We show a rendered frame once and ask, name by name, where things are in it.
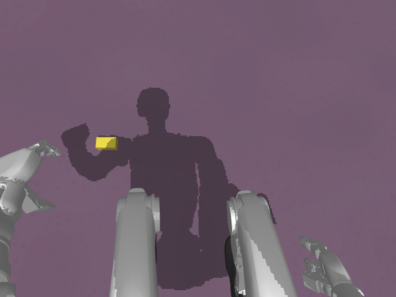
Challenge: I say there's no left robot hand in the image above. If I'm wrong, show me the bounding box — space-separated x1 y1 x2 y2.
0 139 61 214

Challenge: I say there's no right robot foot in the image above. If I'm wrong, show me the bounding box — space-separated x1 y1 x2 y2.
225 236 246 297

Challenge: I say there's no right robot hand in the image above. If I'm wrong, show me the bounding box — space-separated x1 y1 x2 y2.
299 236 352 297

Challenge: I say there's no right robot arm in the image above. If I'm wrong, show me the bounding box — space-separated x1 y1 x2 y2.
331 283 365 297

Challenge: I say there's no left robot arm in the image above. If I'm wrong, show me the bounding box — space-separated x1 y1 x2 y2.
0 180 26 297

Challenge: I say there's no small box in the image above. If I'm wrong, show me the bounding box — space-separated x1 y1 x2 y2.
95 137 118 150

